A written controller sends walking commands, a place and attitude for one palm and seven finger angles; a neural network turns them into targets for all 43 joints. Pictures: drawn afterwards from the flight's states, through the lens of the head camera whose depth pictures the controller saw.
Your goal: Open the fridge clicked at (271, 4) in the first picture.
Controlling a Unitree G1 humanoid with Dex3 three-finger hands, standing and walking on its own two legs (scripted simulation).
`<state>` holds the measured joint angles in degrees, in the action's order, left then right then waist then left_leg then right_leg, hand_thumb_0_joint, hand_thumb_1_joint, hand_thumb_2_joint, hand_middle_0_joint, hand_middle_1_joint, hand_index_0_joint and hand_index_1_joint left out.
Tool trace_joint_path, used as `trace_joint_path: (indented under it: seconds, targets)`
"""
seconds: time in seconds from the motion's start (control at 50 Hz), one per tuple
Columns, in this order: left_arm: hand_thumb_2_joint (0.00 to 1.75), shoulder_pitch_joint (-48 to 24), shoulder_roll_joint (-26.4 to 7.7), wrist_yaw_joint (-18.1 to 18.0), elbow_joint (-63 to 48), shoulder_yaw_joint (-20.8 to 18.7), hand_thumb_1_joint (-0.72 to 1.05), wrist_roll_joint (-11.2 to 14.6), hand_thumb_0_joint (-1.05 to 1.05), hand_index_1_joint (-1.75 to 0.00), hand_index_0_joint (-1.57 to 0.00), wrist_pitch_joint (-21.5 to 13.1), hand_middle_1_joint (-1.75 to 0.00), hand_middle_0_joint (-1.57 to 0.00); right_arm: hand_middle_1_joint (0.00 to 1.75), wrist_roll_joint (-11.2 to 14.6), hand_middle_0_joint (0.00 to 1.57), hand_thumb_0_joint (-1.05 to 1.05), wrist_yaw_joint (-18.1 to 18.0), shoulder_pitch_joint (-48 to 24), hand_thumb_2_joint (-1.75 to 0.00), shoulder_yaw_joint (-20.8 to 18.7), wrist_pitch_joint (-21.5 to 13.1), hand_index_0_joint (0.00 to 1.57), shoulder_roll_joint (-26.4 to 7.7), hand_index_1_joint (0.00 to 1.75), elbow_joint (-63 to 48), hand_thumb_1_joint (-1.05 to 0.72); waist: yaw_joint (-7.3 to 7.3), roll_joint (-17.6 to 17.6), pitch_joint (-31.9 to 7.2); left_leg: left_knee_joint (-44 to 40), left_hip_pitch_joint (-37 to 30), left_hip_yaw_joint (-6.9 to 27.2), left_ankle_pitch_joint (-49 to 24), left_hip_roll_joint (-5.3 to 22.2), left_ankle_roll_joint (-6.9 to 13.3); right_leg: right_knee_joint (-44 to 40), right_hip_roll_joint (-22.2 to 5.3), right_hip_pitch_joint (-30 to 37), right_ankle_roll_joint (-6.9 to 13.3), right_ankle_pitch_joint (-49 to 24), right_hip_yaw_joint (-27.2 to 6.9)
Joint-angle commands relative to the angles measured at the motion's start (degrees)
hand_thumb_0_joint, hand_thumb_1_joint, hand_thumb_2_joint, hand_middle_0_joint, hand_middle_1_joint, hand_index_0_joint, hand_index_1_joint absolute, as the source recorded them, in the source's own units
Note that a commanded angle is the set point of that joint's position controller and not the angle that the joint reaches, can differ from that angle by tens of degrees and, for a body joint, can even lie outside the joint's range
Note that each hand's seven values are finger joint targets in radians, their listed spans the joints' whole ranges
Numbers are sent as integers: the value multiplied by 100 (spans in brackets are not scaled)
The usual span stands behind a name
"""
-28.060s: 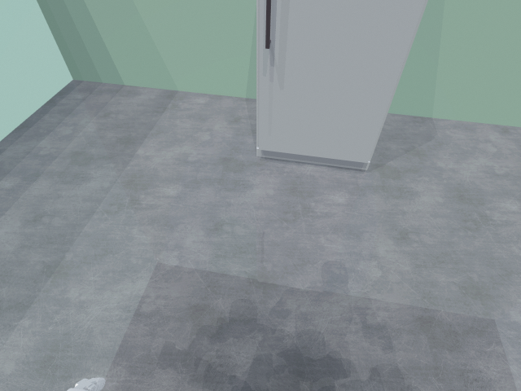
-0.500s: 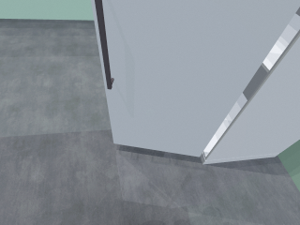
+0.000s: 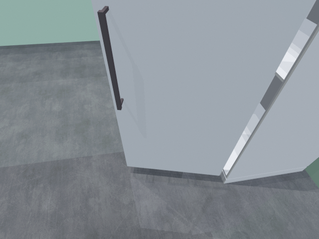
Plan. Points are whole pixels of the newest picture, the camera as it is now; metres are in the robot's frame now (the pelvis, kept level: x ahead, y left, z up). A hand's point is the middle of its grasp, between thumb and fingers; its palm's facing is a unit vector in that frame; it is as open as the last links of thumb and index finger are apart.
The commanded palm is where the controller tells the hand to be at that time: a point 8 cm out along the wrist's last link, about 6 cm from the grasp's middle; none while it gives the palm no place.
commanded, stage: let the arm hang, fingers relaxed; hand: left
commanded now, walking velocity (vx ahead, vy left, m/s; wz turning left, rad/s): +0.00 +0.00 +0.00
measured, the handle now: (113, 66) +0.64 +0.20 +0.09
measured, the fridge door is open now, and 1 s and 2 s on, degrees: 75 75 75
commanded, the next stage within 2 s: look to check the result in 0.14 s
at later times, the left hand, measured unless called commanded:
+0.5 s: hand out of the picture +0.10 +0.24 -0.16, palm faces -0.03 -0.94 -0.33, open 7.4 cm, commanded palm none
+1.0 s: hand out of the picture +0.11 +0.23 -0.16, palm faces -0.04 -0.95 -0.32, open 7.4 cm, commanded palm none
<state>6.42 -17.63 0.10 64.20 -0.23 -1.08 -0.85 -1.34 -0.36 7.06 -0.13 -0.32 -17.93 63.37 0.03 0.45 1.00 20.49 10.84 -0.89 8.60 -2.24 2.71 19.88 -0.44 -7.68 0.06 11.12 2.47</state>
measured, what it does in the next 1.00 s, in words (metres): stands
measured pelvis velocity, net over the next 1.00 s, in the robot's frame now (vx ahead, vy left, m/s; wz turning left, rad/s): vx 0.03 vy -0.01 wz -0.01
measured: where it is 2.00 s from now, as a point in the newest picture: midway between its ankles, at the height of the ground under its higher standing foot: outside the picture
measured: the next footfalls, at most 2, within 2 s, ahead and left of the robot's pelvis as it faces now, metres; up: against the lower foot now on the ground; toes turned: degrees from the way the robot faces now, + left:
none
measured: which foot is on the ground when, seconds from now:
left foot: down 0.00-1.00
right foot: down 0.00-1.00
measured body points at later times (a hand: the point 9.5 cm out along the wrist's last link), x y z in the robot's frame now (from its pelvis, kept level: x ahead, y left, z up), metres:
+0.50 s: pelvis +0.03 +0.00 +0.00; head +0.04 +0.00 +0.45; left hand +0.10 +0.29 -0.13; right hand +0.11 -0.30 -0.13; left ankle +0.03 +0.09 -0.75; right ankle +0.00 -0.12 -0.75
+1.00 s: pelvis +0.03 -0.01 +0.00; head +0.05 -0.01 +0.45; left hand +0.12 +0.28 -0.13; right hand +0.11 -0.31 -0.13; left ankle +0.03 +0.09 -0.75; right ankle +0.00 -0.12 -0.75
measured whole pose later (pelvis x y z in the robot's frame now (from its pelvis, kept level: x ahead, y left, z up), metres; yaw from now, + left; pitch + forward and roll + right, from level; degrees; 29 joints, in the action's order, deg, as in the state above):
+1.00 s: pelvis +0.03 -0.01 +0.00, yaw -1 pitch -1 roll +0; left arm 5.8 -18.4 -0.1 64.7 -0.1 -0.8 -0.9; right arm -1.0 -0.5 5.6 0.2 -0.3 -19.1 64.4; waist -0.3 -0.3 2.4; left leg 16.6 6.1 -1.2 9.6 -1.5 1.7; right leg 15.6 0.4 -3.0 0.8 11.6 1.9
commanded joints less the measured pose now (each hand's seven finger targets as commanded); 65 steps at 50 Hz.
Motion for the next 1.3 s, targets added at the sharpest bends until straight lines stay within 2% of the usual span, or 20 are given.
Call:
trace_joint_path:
  seconds: [0.0, 0.12, 0.44, 0.64, 0.86, 0.92, 0.98, 1.28]
  targets:
    - [90, -115, -1155, -59, -251, -175, 90, 14, 0, -30, -20, -94, -30, -20, 30, 28, 20, 0, -69, -237, -90, -203, -134, 20, -1159, 30, -287, -90, -4, 62, -123, -586, -101, 906, -306, 925, -42, -421, -655, -8, 228, -50, -628]
    - [90, -191, -1223, -59, -293, -196, 90, 11, 0, -30, -20, -121, -30, -20, 30, 42, 20, 0, -71, -323, -90, -202, -164, 20, -1256, 30, -328, -90, -2, 110, -383, -490, -382, 844, -923, 936, -55, -445, -703, 191, 218, -495, -637]
    - [90, -197, -1271, -97, -242, -180, 90, 43, 0, -30, -20, -137, -30, -20, 30, 66, 20, 0, -96, -298, -90, -212, -143, 20, -1294, 30, -262, -90, -46, -73, -515, -411, -738, 743, -1489, 975, -90, -454, -767, 399, 229, -1187, -606]
    - [90, -170, -1258, -106, -238, -178, 90, 37, 0, -30, -20, -131, -30, -20, 30, 67, 20, 0, -97, -303, -90, -212, -133, 20, -1263, 30, -230, -90, -36, -141, -371, -468, -747, 728, -1342, 974, -87, -520, -765, 358, 228, -1128, -640]
    - [90, -203, -1255, -99, -260, -181, 90, 42, 0, -30, -20, -132, -30, -20, 30, 61, 20, 0, -99, -333, -90, -205, -139, 20, -1272, 30, -213, -90, -32, -60, -307, -528, -721, 698, -1232, 983, -111, -577, -758, 378, 232, -1097, -680]
    - [90, -191, -1272, -102, -271, -195, 90, 34, 0, -30, -20, -138, -30, -20, 30, 62, 20, 0, -102, -312, -90, -206, -144, 20, -1284, 30, -235, -90, -33, -30, -404, -486, -770, 690, -1384, 982, -110, -551, -751, 442, 239, -1227, -688]
    - [90, -233, -1276, -92, -262, -185, 90, 44, 0, -30, -20, -131, -30, -20, 30, 65, 20, 0, -105, -335, -90, -198, -146, 20, -1289, 30, -222, -90, -30, 8, -338, -540, -725, 688, -1253, 989, -118, -580, -746, 429, 232, -1116, -704]
    - [90, -230, -1282, -90, -248, -178, 90, 55, 0, -30, -20, -141, -30, -20, 30, 62, 20, 0, -106, -308, -90, -196, -133, 20, -1301, 30, -198, -90, -43, -117, -363, -546, -776, 656, -1133, 1010, -123, -623, -750, 408, 237, -1175, -737]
